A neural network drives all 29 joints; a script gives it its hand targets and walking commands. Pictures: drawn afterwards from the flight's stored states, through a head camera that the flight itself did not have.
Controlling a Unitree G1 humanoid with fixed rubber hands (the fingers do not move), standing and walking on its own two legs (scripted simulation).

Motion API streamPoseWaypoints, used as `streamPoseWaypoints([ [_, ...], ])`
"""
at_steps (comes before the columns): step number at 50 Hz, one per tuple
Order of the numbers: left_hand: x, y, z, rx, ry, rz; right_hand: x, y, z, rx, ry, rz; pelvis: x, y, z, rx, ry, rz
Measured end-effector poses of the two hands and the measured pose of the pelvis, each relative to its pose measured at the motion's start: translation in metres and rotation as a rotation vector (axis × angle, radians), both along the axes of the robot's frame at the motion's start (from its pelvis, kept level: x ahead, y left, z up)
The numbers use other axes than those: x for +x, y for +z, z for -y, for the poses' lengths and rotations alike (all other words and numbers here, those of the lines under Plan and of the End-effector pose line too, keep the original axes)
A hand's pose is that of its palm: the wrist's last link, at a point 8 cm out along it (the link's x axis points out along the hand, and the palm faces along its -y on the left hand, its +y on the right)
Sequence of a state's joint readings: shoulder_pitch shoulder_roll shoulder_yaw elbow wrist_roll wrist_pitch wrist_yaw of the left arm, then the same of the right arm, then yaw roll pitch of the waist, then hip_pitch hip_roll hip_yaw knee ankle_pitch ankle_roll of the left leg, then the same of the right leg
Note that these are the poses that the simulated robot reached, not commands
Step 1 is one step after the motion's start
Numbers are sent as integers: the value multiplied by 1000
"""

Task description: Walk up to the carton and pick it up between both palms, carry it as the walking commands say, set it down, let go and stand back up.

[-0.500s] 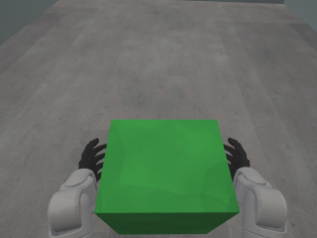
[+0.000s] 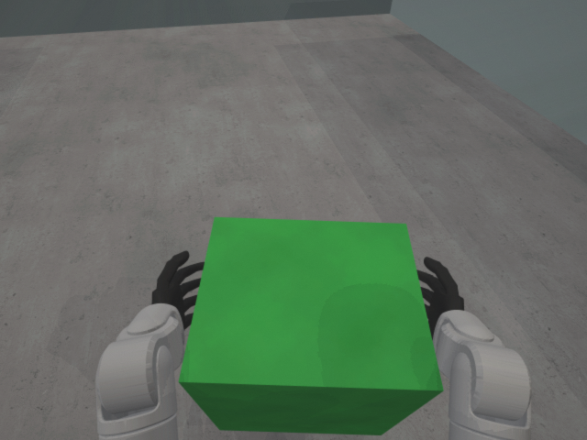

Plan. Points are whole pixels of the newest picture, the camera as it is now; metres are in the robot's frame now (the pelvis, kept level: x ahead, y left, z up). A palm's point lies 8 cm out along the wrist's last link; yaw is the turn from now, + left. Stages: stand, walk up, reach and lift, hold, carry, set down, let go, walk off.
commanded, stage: carry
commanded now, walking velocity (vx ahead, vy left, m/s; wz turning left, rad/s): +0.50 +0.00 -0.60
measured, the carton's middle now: (305, 335) +0.26 -0.01 +0.02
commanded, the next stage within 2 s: none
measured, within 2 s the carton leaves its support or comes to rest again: neither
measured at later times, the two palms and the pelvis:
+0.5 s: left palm (258, 143) +0.63 +0.07 +0.09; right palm (434, 177) +0.51 -0.24 +0.10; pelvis +0.33 +0.00 +0.01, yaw -21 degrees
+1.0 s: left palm (343, 84) +0.92 -0.14 +0.08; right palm (477, 117) +0.75 -0.42 +0.08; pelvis +0.62 -0.15 +0.00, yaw -33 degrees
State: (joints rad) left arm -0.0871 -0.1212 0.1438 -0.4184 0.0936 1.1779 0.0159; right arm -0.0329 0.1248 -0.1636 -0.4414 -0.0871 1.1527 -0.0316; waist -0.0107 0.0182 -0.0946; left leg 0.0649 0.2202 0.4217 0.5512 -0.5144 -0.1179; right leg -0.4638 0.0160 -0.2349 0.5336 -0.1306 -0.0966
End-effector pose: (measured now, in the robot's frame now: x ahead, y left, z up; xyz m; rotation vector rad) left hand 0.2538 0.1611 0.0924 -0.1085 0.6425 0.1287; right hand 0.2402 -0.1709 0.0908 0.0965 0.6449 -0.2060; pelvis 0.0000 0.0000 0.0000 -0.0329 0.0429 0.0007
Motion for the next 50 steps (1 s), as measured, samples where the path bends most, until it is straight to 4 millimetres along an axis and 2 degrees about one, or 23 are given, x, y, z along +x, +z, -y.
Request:
streamPoseWaypoints([
  [2,27,-10,5,9,14,-23,34,-10,5,2,20,-22,26,-4,7,-9,-24,-6],
  [5,57,-19,11,15,22,-107,68,-19,12,19,23,-106,59,6,15,7,-52,-16],
  [10,117,-6,29,18,-18,-124,112,-10,28,33,-27,-121,116,25,20,45,-109,-43],
  [17,230,15,62,25,-167,-46,175,9,55,38,-177,-42,211,30,13,54,-214,-47],
  [20,282,14,73,14,-229,-24,209,11,62,29,-239,-19,258,24,9,47,-260,-43],
  [24,356,0,87,-1,-308,-8,260,6,68,-1,-305,-8,321,9,3,45,-348,-38],
  [27,399,-2,103,23,-391,-56,281,4,76,-8,-364,-63,354,16,1,40,-423,-38],
  [33,471,11,151,-8,-510,-75,312,21,103,-9,-509,-76,422,33,9,14,-498,-29],
  [37,518,20,184,-21,-555,-45,345,30,127,-15,-560,-44,467,35,27,-5,-527,-20],
  [40,553,20,208,-26,-565,-33,376,30,148,-17,-572,-32,503,31,47,-12,-542,-11],
  [45,611,6,250,-17,-547,-27,439,13,194,-8,-554,-25,564,14,95,-19,-549,6],
  [48,645,-7,279,-10,-520,-19,482,-2,228,-9,-521,-19,601,-2,134,-12,-544,28],
  [50,665,-16,298,8,-509,-45,507,-11,250,8,-509,-44,620,-4,153,-17,-572,20],
])
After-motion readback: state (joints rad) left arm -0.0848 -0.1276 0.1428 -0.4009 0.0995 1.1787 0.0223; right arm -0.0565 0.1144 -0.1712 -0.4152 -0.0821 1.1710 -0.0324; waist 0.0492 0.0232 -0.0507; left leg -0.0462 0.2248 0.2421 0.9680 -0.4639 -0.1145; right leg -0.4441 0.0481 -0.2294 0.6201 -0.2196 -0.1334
